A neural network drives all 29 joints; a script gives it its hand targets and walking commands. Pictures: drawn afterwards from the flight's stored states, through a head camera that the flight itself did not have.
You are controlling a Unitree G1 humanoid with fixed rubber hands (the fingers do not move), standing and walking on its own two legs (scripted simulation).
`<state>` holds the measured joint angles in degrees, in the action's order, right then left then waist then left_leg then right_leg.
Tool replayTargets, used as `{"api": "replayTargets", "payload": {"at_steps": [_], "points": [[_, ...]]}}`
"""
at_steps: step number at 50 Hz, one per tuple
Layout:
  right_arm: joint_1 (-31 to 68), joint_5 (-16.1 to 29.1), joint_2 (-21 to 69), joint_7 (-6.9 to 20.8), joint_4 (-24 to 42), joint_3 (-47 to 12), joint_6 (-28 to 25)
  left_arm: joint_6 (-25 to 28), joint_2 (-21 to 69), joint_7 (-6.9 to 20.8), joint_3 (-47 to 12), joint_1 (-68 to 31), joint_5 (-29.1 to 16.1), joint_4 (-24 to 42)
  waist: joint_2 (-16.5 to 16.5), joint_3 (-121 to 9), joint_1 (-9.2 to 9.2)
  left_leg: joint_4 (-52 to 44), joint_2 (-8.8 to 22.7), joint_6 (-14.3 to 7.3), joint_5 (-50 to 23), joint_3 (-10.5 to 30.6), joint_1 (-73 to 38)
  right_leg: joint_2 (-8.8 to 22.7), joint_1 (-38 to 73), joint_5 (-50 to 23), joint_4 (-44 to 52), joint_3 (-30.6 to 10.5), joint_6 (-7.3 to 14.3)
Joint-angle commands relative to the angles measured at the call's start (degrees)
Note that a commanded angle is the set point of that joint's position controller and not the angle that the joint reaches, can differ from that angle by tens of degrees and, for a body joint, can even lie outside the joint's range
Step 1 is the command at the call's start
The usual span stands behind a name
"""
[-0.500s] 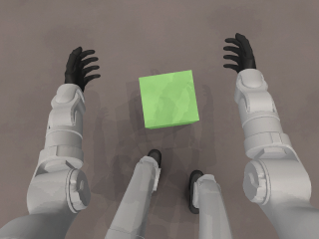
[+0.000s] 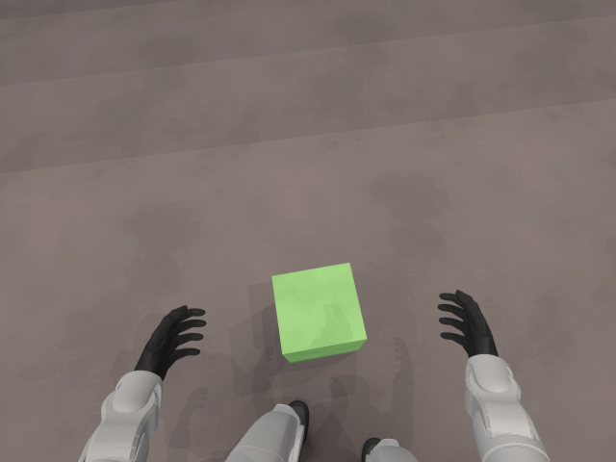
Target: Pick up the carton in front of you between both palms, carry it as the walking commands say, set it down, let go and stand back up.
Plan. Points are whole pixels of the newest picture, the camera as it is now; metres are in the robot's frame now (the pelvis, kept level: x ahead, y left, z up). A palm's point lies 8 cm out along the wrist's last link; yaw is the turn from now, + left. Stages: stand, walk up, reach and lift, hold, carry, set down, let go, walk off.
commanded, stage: let go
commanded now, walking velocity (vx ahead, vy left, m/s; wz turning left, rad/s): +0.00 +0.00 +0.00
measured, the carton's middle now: (318, 316) +0.40 +0.06 -0.63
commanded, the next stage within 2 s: stand in 0.74 s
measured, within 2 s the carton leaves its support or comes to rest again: neither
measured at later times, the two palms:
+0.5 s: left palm (193, 381) +0.19 +0.18 -0.04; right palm (600, 449) +0.18 -0.29 -0.04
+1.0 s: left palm (132, 398) +0.16 +0.26 -0.08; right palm out of the picture +0.15 -0.31 -0.05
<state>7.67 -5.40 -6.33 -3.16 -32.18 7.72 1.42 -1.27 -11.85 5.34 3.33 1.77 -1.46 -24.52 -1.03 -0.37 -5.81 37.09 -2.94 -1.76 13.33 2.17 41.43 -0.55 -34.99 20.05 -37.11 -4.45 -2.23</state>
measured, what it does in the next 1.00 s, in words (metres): stands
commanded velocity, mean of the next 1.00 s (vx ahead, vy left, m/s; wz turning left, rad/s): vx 0.00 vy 0.00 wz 0.00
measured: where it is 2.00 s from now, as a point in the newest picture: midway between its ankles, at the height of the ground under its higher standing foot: outside the picture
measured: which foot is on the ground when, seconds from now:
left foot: down 0.00-1.00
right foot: down 0.00-1.00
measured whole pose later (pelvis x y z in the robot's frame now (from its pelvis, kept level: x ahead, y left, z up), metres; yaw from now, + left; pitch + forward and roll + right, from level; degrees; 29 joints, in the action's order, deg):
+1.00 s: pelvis +0.03 -0.02 +0.02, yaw -1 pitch +0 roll +0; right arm -10.5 -2.9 -17.7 -0.9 -41.7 3.1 0.9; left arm -1.8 -19.7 -0.7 2.9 13.5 2.5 -36.0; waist 3.9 0.7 -0.1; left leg 31.0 -1.7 -0.9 16.0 1.5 14.9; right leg -0.9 -8.1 20.8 -28.9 -4.5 -0.6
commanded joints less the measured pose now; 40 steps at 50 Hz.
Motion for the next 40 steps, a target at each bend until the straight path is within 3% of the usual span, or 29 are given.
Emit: {"api": "replayTargets", "payload": {"at_steps": [1,6,11,18,25,26,27,29,37,38,40], "points": [[-3.64,0.53,-5.57,0.97,5.29,0.16,-2.31,1.63,-4.13,-0.98,-0.02,4.93,-0.56,6.84,-2.44,-20.36,1.49,-4.81,2.54,4.1,-26.96,2.54,-39.68,-3.6,-0.33,-6.3,8.03,4.97,2.15],[-8.98,1.65,-6.51,2.41,6.69,-1.43,-2.67,1.41,-4.53,-1.25,-0.63,7.65,-0.61,6.98,2.32,-12.68,3.25,-9.0,1.12,3.64,-21.97,-0.28,-38.54,-2.33,11.6,-11.6,13.09,4.29,1.4],[-14.85,3.36,-7.84,3.89,8.74,-3.05,-1.07,0.19,-5.91,-1.17,0.34,9.85,0.27,5.49,4.93,-6.71,4.89,-11.85,-0.1,3.22,-18.04,-1.97,-39.63,-0.77,18.35,-17.42,16.5,2.66,0.74],[-17.8,5.75,-8.72,5.8,12.21,-5.4,1.81,-2.65,-6.89,-1.24,1.4,10.78,1.72,4.72,4.0,-0.01,4.8,-12.75,-1.64,2.89,-13.47,-2.95,-41.63,0.65,20.65,-19.78,18.79,0.9,0.46],[-17.21,5.98,-9.34,6.31,13.63,-5.34,3.7,-4.71,-7.23,-1.18,1.81,9.46,2.64,4.77,3.49,2.64,4.62,-11.7,-1.93,2.83,-13.46,-3.19,-44.33,0.89,19.78,-19.5,18.79,0.65,0.42],[-19.91,6.73,-9.35,5.06,10.42,-5.23,2.25,-7.49,-9.41,-2.54,2.95,7.33,3.87,8.2,2.58,-1.15,4.92,-10.35,-2.93,2.94,-12.06,-3.4,-41.13,1.06,24.17,-26.52,16.01,0.64,-0.26],[-19.66,6.45,-9.44,4.41,10.93,-5.28,2.09,-8.24,-8.71,-3.08,1.83,8.53,3.58,7.01,4.39,-1.23,5.54,-10.38,-2.88,2.83,-11.46,-3.12,-39.78,0.91,25.02,-30.24,14.9,0.6,-0.73],[-18.85,6.54,-9.48,3.99,11.01,-5.52,2.02,-8.76,-8.32,-3.68,1.42,8.9,3.27,6.95,4.65,-1.14,5.19,-10.39,-2.83,2.73,-11.73,-2.85,-38.33,0.84,25.34,-31.71,14.1,0.69,-0.83],[-18.88,5.94,-10.83,4.23,9.67,-4.77,2.98,-10.13,-7.22,-4.61,-0.25,8.85,1.86,7.75,2.86,-0.41,5.88,-10.33,-1.97,3.0,-15.07,-1.84,-39.68,-0.97,22.04,-23.41,14.94,2.71,1.07],[-18.78,2.32,-17.0,2.5,0.83,-2.83,1.9,-6.08,-13.08,-6.44,1.52,6.54,3.22,0.61,10.34,1.35,5.29,-8.61,4.76,2.79,-11.85,0.02,-32.36,1.61,20.31,-12.53,14.13,1.1,0.66],[-18.93,1.86,-17.55,1.85,-0.24,-2.69,0.62,-2.91,-12.23,-6.72,1.16,7.54,3.99,-0.64,6.23,0.69,5.89,-9.78,4.52,2.33,-3.81,1.27,-30.34,2.26,20.18,-2.07,14.91,-1.42,1.76]]}}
